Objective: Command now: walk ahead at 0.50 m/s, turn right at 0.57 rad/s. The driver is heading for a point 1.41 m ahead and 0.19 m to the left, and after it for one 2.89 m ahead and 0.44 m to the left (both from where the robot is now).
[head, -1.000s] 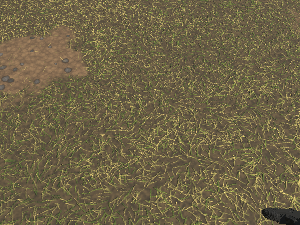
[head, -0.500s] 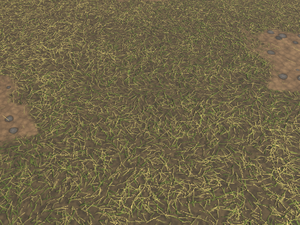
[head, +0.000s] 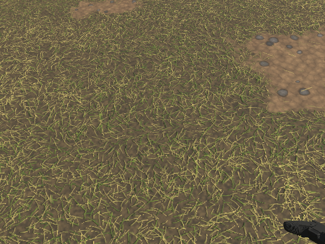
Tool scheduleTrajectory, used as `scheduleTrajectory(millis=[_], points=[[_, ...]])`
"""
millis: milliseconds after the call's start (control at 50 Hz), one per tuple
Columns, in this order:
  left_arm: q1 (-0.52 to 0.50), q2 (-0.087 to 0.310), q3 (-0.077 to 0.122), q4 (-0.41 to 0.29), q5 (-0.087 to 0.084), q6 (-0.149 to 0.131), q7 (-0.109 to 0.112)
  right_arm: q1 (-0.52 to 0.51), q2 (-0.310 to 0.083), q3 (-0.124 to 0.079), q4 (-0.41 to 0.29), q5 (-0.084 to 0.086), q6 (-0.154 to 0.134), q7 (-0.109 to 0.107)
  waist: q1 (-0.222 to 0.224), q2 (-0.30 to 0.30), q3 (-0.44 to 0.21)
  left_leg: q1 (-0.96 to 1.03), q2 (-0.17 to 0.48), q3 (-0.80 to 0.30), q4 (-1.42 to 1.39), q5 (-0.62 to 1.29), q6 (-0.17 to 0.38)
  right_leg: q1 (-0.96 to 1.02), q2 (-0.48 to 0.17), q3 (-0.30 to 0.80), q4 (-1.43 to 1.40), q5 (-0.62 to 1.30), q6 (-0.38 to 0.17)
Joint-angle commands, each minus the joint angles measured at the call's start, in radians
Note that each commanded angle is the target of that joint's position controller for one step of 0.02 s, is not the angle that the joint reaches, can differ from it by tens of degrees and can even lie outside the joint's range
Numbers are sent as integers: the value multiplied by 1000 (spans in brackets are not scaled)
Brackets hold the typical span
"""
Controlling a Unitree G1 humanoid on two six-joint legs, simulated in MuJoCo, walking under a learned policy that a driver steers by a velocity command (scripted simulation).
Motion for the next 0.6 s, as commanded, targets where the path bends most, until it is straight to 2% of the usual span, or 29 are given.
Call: scheduleTrajectory(millis=[20, 40, 60, 80, 100, 120, 140, 160, 180, 200, 240, 300, 340, 380, 440, 480, 500, 520, 540, 560, 580, 600], points=[[18, 155, 45, -46, -1, -2, 8, -47, -122, -43, -79, 10, -28, 6, -29, -148, -46, 165, -42, 22, -57, -43, 30, -31, -239, 234, -23, 207, -121], [1, 145, 42, -49, 3, 0, 8, 6, -128, -50, -64, 10, -33, 7, -61, -161, -55, 220, -40, 37, -83, -53, 52, -21, -239, 237, 14, 222, -107], [1, 114, 32, -51, 8, -2, 6, 88, -144, -62, -42, 1, -38, 3, -98, -159, -94, 341, -32, 51, -107, -51, 82, -31, -205, 211, 92, 279, -82], [3, 59, 10, -62, 17, -7, 2, 213, -185, -75, -31, -19, -44, -3, -154, -99, -205, 552, 92, -60, -87, -80, 146, -104, -156, 147, 310, 237, -45], [139, -1, -9, -76, 0, -19, 3, 335, -278, -100, 4, -37, -34, -3, -127, 177, -339, 895, 305, -479, -145, -258, 316, -426, -11, 5, 660, -48, 34], [159, 59, -6, -63, -12, -25, 3, 375, -227, -94, 27, -3, -26, 7, -142, 267, -329, 928, 375, -739, -246, -515, 364, -608, -37, 7, 834, -266, 52], [65, 130, 12, -65, -14, -25, 2, 324, -157, -74, 16, 7, -22, 5, -165, 143, -186, 821, 335, -625, -268, -581, 324, -666, -82, 25, 898, -190, 53], [-26, 135, 13, -84, -2, -23, 2, 278, -131, -64, 9, -1, -13, 2, -162, 64, -110, 709, 288, -481, -268, -497, 289, -657, -116, -14, 891, -120, 53], [-83, 122, 12, -104, 12, -28, 0, 243, -113, -56, 14, -8, -8, 2, -145, 37, -44, 601, 247, -384, -287, -380, 282, -644, -140, -30, 833, -72, 50], [-93, 109, 14, -108, 17, -29, -4, 223, -93, -47, 17, -13, -9, 1, -119, 51, -24, 535, 213, -312, -307, -285, 273, -602, -171, -36, 776, -35, 48], [-66, 72, 6, -100, 11, -27, -12, 216, -83, -42, 29, -7, -12, 1, -90, 85, -28, 477, 181, -231, -341, -176, 277, -538, -191, -69, 693, -16, 52], [-137, 30, -14, -124, 28, -36, -14, 235, -133, -53, 52, 11, -7, -2, -96, 65, -18, 437, 168, -166, -372, -40, 304, -511, -200, -118, 495, 45, 73], [-202, 11, -25, -133, 27, -47, -20, 249, -158, -60, 64, 19, 3, -7, -114, 55, -14, 406, 142, -113, -372, -17, 290, -444, -181, -133, 336, 157, 84], [-256, 18, -25, -137, 19, -55, -27, 281, -173, -64, 79, 25, 12, -9, -135, 58, -12, 390, 131, -94, -361, -16, 278, -374, -150, -145, 227, 252, 99], [-316, 45, -15, -155, 9, -66, -36, 333, -177, -65, 100, 33, 26, -12, -146, 64, -9, 422, 154, -138, -322, -64, 259, -314, -127, -133, 129, 280, 96], [-291, 69, -2, -151, 7, -74, -37, 331, -182, -67, 104, 35, 35, -17, -111, 72, -18, 430, 163, -171, -272, -100, 232, -223, -123, -130, 62, 265, 75], [-239, 84, 9, -135, 9, -76, -33, 330, -171, -64, 104, 32, 38, -19, -79, 68, -40, 412, 143, -164, -221, -86, 211, -126, -120, -138, 32, 256, 57], [-143, 118, 27, -113, 17, -76, -23, 326, -141, -54, 99, 24, 36, -19, -30, 58, -93, 364, 92, -133, -104, -47, 181, 29, -148, -124, 23, 237, 30], [20, 187, 47, -98, 37, -75, -11, 306, -74, -30, 70, 5, 30, -17, 46, -54, -224, 218, 20, -66, 189, -202, 136, 271, -333, 52, 37, 221, -36], [88, 256, 64, -73, 43, -57, -13, 414, -11, -10, 38, 22, 14, -20, 9, -341, -337, -85, -71, 40, 495, -572, 88, 496, -545, 431, -50, 18, -173], [89, 177, 47, -65, 33, -54, -17, 388, -104, -33, 53, 42, 13, -23, 29, -261, -271, -194, -27, -22, 646, -575, 80, 441, -528, 513, -108, -153, -182], [47, 129, 32, -64, 25, -56, -16, 318, -143, -47, 41, 44, 17, -22, 28, -198, -160, -232, 5, -26, 688, -489, 81, 347, -494, 377, -122, -132, -151]])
